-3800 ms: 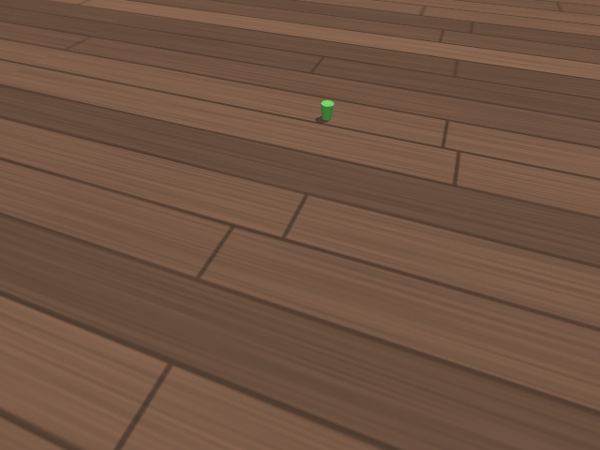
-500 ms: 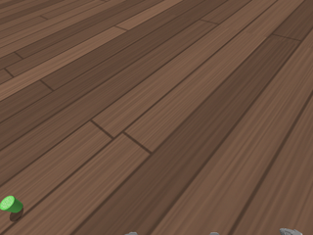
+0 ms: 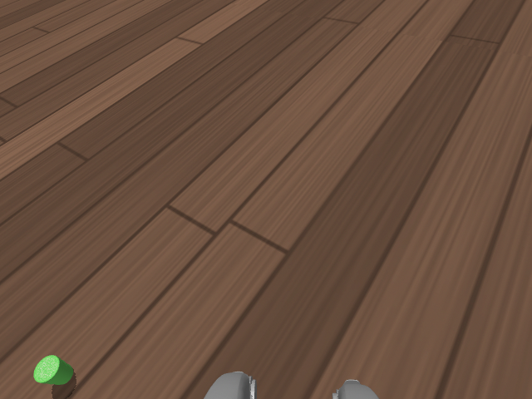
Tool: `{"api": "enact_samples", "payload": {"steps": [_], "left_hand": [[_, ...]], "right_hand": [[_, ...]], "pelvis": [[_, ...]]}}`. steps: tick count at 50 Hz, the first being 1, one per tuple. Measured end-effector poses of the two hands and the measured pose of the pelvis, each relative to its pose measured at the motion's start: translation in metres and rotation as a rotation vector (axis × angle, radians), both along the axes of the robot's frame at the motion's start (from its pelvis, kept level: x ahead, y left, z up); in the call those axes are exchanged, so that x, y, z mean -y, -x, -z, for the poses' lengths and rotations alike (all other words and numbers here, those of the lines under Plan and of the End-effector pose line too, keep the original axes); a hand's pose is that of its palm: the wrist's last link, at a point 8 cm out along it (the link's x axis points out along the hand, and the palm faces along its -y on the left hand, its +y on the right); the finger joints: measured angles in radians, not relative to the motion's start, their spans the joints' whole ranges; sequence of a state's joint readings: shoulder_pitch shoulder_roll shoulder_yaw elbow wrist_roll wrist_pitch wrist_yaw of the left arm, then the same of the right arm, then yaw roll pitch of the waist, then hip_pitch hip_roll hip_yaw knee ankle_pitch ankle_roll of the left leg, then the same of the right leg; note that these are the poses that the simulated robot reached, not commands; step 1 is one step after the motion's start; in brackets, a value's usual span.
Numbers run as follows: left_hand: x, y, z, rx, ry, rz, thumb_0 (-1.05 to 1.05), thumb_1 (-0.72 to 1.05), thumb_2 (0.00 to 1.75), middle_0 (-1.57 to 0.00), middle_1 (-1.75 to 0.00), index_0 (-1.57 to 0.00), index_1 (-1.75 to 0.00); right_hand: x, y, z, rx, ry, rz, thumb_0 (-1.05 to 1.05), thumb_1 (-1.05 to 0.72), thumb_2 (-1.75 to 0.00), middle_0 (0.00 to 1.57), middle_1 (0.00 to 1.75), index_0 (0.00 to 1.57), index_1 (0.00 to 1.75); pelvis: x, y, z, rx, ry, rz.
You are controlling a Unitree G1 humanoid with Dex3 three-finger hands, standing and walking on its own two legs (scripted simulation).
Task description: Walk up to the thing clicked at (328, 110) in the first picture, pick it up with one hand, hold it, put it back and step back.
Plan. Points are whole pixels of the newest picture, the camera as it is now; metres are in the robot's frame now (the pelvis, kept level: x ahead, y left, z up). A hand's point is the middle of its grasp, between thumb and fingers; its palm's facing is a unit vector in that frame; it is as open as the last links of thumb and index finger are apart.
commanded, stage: walk up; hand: left
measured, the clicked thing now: (56, 371) +0.35 +0.81 -0.68
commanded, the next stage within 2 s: none
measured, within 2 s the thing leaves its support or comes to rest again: neither
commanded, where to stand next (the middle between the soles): -0.09 +0.74 m, yaw -18 degrees
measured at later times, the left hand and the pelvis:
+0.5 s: hand out of the picture +0.06 +0.52 -0.12, palm faces -0.16 -0.81 -0.57, open 7.4 cm; pelvis -0.04 +0.23 -0.01, yaw -6 degrees
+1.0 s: hand out of the picture +0.03 +0.80 -0.12, palm faces -0.18 -0.78 -0.60, open 7.4 cm; pelvis -0.10 +0.48 -0.01, yaw -10 degrees
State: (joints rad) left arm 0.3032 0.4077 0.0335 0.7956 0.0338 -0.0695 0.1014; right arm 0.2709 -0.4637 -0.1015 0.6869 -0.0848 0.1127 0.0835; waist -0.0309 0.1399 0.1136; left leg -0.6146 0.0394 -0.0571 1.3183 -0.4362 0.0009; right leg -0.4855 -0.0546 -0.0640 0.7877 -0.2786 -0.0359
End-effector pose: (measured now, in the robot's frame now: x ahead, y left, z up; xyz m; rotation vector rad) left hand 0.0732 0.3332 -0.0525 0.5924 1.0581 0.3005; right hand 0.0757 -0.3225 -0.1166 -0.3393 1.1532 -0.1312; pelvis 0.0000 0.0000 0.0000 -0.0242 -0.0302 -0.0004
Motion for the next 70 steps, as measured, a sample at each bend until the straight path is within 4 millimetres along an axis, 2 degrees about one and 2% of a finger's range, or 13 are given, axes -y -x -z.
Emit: {"api": "enact_samples", "payload": {"steps": [7, 12, 20, 28, 33, 38, 43, 46, 50, 55, 59, 65, 70], "left_hand": [[-0.106, 0.011, 0.0, -0.023, -0.056, 0.019, 0.0, 0.89, 0.9, -0.21, -0.3, -0.21, -0.31], [-0.181, 0.014, 0.012, -0.057, -0.092, -0.023, 0.0, 0.9, 0.9, -0.21, -0.3, -0.21, -0.3], [-0.208, 0.002, 0.014, -0.094, 0.005, 0.04, 0.01, 0.9, 0.9, -0.2, -0.3, -0.21, -0.3], [-0.246, 0.021, 0.013, -0.039, 0.024, 0.076, 0.0, 0.9, 0.9, -0.21, -0.3, -0.21, -0.3], [-0.3, 0.035, 0.004, -0.039, -0.001, 0.092, 0.0, 0.89, 0.9, -0.21, -0.3, -0.21, -0.3], [-0.381, 0.04, 0.006, -0.037, -0.047, 0.116, 0.0, 0.89, 0.9, -0.21, -0.3, -0.21, -0.31], [-0.462, 0.044, 0.019, -0.05, -0.093, 0.069, 0.0, 0.89, 0.9, -0.21, -0.3, -0.21, -0.3], [-0.484, 0.043, 0.02, -0.067, -0.076, 0.063, 0.01, 0.9, 0.9, -0.21, -0.3, -0.21, -0.3], [-0.495, 0.047, 0.019, -0.086, -0.024, 0.097, 0.01, 0.9, 0.9, -0.2, -0.3, -0.21, -0.3], [-0.504, 0.064, 0.02, -0.084, 0.008, 0.156, 0.0, 0.9, 0.9, -0.21, -0.3, -0.21, -0.3], [-0.528, 0.082, 0.014, -0.062, 0.019, 0.153, 0.0, 0.9, 0.9, -0.21, -0.3, -0.21, -0.3], [-0.594, 0.096, -0.001, -0.034, -0.014, 0.161, 0.0, 0.89, 0.9, -0.21, -0.3, -0.21, -0.31], [-0.677, 0.101, 0.003, -0.01, -0.061, 0.17, 0.0, 0.89, 0.9, -0.21, -0.3, -0.21, -0.31]], "right_hand": [[-0.062, -0.01, -0.006, 0.074, 0.039, -0.003, 0.01, -0.91, -0.89, 0.2, 0.3, 0.2, 0.3], [-0.117, 0.016, -0.007, 0.082, 0.086, 0.033, 0.01, -0.91, -0.89, 0.2, 0.3, 0.2, 0.3], [-0.194, 0.071, -0.015, 0.007, 0.045, 0.128, 0.01, -0.91, -0.89, 0.21, 0.3, 0.2, 0.3], [-0.257, 0.079, 0.004, -0.025, 0.018, 0.106, 0.01, -0.91, -0.89, 0.2, 0.3, 0.2, 0.3], [-0.297, 0.073, -0.001, 0.033, 0.006, 0.096, 0.01, -0.91, -0.89, 0.2, 0.3, 0.2, 0.3], [-0.341, 0.075, -0.003, 0.074, 0.054, 0.102, 0.01, -0.91, -0.89, 0.2, 0.3, 0.2, 0.3], [-0.4, 0.102, -0.001, 0.084, 0.093, 0.125, 0.01, -0.91, -0.89, 0.2, 0.3, 0.2, 0.3], [-0.438, 0.127, -0.006, 0.058, 0.072, 0.171, 0.01, -0.91, -0.89, 0.2, 0.3, 0.2, 0.3], [-0.479, 0.153, -0.009, 0.025, 0.039, 0.199, 0.01, -0.91, -0.89, 0.2, 0.3, 0.2, 0.3], [-0.517, 0.172, 0.007, 0.008, 0.014, 0.21, 0.01, -0.91, -0.89, 0.21, 0.3, 0.2, 0.3], [-0.553, 0.183, 0.011, -0.021, -0.004, 0.201, 0.01, -0.91, -0.89, 0.2, 0.3, 0.2, 0.3], [-0.599, 0.198, 0.006, 0.005, -0.003, 0.2, 0.01, -0.91, -0.89, 0.2, 0.3, 0.2, 0.3], [-0.642, 0.213, 0.007, 0.013, 0.053, 0.206, 0.01, -0.91, -0.89, 0.2, 0.3, 0.2, 0.3]], "pelvis": [[-0.082, 0.011, 0.012, -0.027, -0.019, 0.038], [-0.142, 0.019, 0.02, -0.013, -0.006, 0.062], [-0.197, 0.025, -0.001, -0.019, -0.01, 0.09], [-0.259, 0.045, 0.003, 0.007, 0.011, 0.104], [-0.308, 0.057, 0.002, 0.003, -0.019, 0.117], [-0.371, 0.07, 0.015, -0.015, -0.026, 0.132], [-0.433, 0.083, 0.026, 0.008, -0.006, 0.154], [-0.454, 0.09, 0.017, 0.007, 0.005, 0.157], [-0.481, 0.098, 0.007, 0.001, -0.002, 0.172], [-0.519, 0.113, 0.009, 0.0, 0.005, 0.208], [-0.553, 0.128, 0.004, 0.021, 0.001, 0.201], [-0.612, 0.147, 0.002, 0.017, -0.032, 0.202], [-0.675, 0.162, 0.017, 0.004, -0.028, 0.2]]}}
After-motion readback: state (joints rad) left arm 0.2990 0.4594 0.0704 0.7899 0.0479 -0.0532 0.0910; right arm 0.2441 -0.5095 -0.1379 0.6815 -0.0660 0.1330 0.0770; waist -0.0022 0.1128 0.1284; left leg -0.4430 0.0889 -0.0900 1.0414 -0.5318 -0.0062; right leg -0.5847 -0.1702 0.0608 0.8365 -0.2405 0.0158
